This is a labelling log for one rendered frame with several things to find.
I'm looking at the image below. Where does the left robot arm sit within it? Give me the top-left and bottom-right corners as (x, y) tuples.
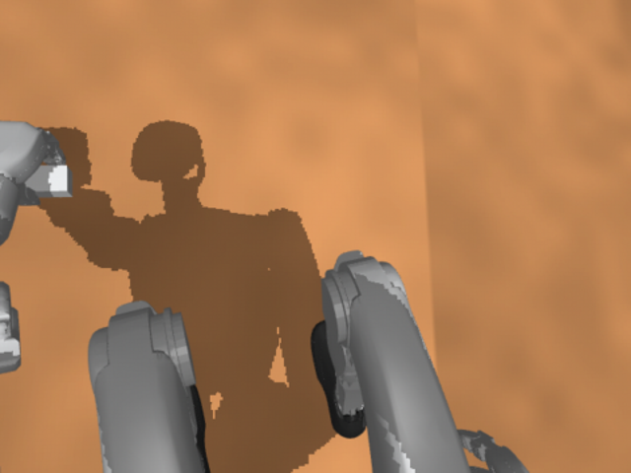
(0, 174), (21, 373)

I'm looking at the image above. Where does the left robot foot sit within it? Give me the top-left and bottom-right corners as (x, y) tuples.
(190, 384), (210, 473)

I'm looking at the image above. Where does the left robot hand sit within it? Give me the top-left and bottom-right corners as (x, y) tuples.
(0, 121), (66, 206)

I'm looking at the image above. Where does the right robot foot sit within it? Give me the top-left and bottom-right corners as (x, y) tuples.
(311, 320), (367, 439)

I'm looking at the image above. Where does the right robot hand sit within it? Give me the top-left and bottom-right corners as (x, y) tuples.
(457, 430), (529, 473)

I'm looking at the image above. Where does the small box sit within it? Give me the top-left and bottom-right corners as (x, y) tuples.
(25, 166), (73, 198)

